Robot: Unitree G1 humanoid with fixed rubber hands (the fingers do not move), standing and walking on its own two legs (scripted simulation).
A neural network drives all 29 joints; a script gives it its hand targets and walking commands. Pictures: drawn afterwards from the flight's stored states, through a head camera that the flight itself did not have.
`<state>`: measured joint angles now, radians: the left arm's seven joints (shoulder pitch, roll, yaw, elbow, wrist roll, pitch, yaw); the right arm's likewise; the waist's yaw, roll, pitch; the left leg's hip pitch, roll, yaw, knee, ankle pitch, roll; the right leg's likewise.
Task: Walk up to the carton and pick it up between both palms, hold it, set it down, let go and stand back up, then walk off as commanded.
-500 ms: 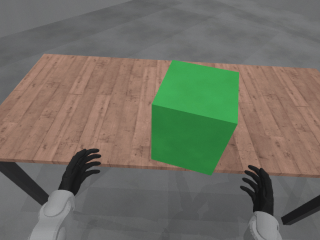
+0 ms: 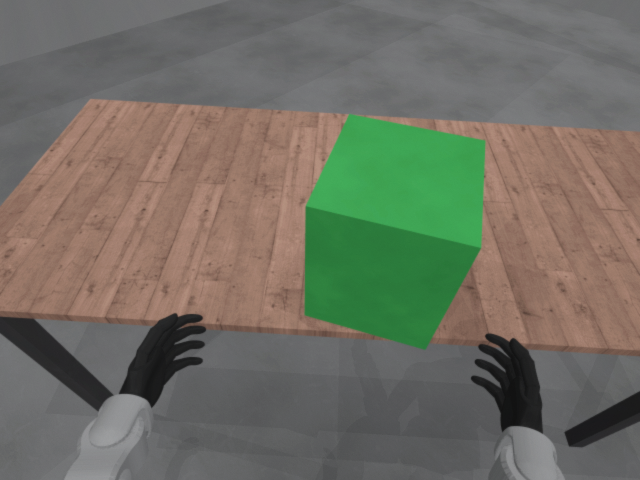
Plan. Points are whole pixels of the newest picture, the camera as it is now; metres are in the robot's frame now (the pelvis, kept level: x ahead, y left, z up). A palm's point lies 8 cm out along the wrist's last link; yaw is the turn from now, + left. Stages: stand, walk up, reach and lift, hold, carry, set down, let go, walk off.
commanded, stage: set down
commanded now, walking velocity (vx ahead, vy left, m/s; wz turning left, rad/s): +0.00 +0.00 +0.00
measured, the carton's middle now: (388, 234) +0.47 -0.05 +0.03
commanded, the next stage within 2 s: let go in 1.44 s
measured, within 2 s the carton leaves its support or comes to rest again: neither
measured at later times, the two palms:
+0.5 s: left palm (151, 398) +0.21 +0.24 -0.02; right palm (512, 423) +0.22 -0.19 -0.02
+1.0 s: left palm (161, 425) +0.19 +0.23 -0.05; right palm (518, 455) +0.19 -0.21 -0.05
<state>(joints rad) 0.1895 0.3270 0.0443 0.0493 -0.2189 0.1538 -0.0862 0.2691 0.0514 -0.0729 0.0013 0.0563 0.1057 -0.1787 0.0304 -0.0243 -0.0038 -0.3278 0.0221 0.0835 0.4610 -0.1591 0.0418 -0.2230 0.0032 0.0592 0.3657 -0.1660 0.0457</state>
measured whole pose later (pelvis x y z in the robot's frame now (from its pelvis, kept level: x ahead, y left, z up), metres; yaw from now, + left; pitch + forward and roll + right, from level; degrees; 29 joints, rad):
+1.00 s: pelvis +0.02 -0.01 +0.00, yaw +0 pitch +2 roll -2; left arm 0.26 0.27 0.02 0.26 -0.12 0.13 -0.01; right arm 0.27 -0.06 -0.07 0.43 0.06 -0.13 -0.01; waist 0.02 -0.02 0.01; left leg -0.32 0.02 0.08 0.45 -0.18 0.04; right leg -0.22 0.00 0.06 0.38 -0.20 0.05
